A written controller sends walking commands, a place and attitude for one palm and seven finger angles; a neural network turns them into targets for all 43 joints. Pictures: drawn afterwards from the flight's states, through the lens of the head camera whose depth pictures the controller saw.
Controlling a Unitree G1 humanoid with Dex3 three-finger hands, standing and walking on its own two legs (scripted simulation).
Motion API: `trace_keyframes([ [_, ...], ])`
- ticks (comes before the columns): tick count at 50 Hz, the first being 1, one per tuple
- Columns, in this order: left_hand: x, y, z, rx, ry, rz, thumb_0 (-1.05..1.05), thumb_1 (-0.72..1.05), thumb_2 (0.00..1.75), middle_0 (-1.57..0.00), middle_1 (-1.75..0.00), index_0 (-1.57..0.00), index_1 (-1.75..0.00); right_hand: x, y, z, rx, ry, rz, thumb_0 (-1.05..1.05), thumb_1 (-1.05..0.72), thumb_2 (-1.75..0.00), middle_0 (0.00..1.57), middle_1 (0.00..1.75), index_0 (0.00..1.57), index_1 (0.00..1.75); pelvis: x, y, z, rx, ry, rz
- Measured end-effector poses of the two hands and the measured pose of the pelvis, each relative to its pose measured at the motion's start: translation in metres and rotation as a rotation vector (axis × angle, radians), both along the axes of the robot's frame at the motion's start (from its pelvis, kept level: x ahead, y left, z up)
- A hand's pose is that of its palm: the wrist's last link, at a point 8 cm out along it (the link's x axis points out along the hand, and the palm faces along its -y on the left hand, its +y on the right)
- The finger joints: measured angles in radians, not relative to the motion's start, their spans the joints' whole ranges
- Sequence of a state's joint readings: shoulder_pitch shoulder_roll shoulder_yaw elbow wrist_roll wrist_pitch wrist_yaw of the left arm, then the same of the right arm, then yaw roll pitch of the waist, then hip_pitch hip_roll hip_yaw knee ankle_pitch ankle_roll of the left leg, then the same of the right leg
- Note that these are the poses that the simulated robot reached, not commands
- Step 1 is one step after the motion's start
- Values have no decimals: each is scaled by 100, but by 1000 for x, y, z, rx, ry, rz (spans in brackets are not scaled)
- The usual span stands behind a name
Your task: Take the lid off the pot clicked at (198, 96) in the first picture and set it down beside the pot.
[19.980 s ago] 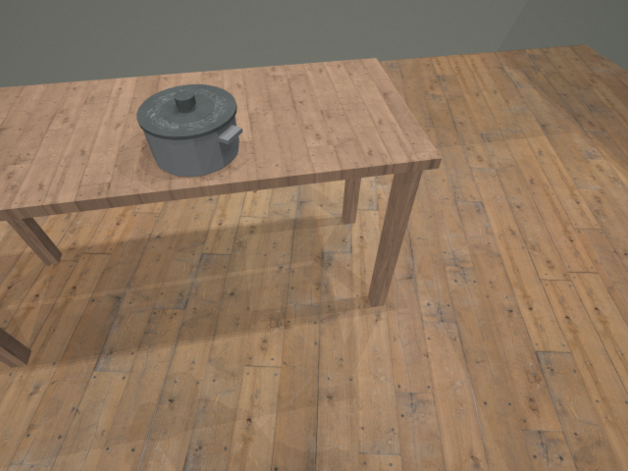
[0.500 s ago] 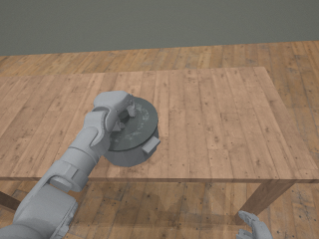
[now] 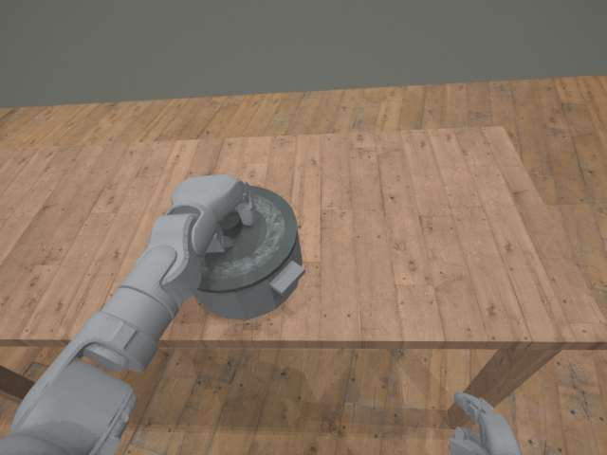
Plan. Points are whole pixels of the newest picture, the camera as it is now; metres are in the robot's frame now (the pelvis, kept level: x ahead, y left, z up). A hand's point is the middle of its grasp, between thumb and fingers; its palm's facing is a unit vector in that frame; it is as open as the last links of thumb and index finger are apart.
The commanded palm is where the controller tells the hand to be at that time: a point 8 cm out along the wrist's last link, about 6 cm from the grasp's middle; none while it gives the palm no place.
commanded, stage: lift the lid straight up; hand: left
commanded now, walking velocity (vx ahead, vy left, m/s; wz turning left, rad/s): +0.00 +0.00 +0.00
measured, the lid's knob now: (227, 223) +0.43 +0.13 +0.06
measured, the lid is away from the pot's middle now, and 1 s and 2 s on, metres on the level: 0.00 0.02 0.03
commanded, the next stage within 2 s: move the lid sideways beside the pot in 1.74 s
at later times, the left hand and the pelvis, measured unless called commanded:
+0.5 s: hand (207, 213) +0.40 +0.13 +0.12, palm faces -0.23 -0.05 -0.97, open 6.8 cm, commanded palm +0.38 +0.14 +0.20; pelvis -0.01 +0.00 +0.00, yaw +1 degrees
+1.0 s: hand (216, 183) +0.40 +0.11 +0.17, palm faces -0.16 -0.04 -0.99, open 6.8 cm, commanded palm +0.37 +0.12 +0.25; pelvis -0.01 +0.00 +0.00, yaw +1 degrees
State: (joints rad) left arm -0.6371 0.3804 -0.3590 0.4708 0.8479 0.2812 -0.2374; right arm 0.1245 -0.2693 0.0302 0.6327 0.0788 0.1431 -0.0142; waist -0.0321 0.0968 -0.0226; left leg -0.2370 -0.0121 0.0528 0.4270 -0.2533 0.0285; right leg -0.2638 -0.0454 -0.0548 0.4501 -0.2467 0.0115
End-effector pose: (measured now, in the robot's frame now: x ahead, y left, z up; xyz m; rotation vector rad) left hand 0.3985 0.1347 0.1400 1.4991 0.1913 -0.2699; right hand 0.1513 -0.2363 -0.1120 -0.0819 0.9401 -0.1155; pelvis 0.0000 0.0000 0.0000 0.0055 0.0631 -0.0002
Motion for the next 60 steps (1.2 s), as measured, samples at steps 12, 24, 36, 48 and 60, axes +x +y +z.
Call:
trace_keyframes([
  [12,-7,4,18,0,-43,-1,1,31,64,-75,-91,-78,-90,14,12,2,17,-25,44,1,-91,-90,19,30,20,30,-3,3,1,0,-12,11],
  [24,-9,4,39,3,-62,14,1,31,64,-75,-90,-78,-90,24,21,8,26,-69,75,1,-91,-90,19,30,20,30,-7,5,1,2,-23,18],
  [36,-5,-12,63,18,-96,-9,2,31,65,-76,-90,-78,-90,17,20,6,31,-70,78,1,-91,-90,19,30,20,30,-10,4,1,5,-28,18],
  [48,-6,-20,83,10,-132,-13,2,31,64,-76,-90,-78,-90,12,11,5,34,-78,70,1,-91,-90,19,30,20,30,-12,-2,1,9,-35,11],
  [60,-17,-19,103,15,-165,-8,2,31,65,-76,-90,-79,-90,26,7,16,26,-136,88,1,-91,-90,19,30,20,30,-17,-7,0,10,-47,15],
])
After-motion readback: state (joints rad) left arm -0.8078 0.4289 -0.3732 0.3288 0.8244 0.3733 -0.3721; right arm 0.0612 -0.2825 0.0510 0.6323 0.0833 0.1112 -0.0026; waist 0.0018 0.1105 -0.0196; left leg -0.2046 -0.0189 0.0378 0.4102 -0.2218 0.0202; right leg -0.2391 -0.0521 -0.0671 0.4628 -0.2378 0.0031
